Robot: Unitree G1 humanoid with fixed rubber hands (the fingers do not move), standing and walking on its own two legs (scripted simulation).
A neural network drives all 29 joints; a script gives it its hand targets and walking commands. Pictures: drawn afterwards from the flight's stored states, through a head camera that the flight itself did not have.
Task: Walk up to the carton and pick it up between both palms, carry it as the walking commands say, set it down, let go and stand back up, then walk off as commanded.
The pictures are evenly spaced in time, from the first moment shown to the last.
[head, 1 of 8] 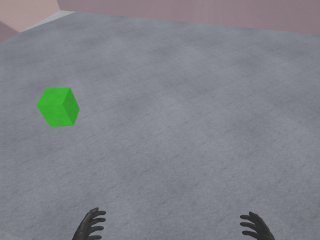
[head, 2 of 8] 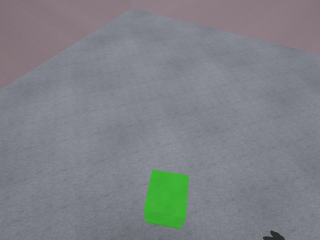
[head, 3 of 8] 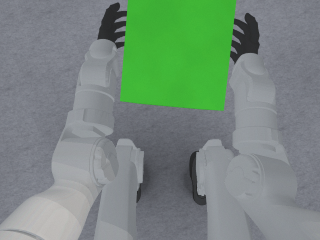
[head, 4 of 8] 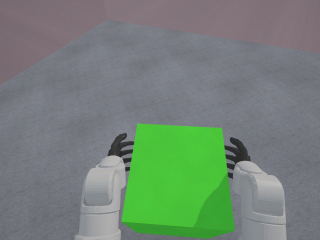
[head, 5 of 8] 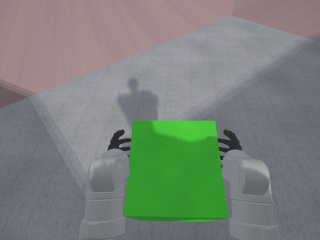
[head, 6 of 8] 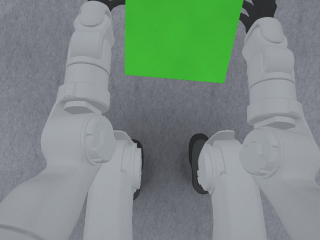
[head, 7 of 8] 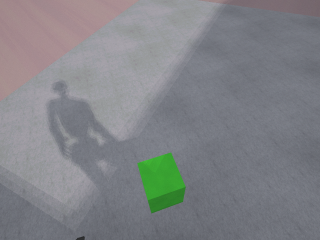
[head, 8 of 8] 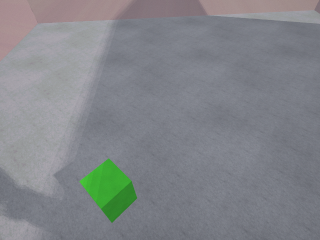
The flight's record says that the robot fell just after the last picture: no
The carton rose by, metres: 0.64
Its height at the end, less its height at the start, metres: +0.00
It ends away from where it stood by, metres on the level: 1.30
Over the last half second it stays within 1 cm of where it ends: yes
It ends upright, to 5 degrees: yes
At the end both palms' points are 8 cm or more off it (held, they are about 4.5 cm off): yes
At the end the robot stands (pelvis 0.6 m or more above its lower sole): yes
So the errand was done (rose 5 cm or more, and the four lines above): yes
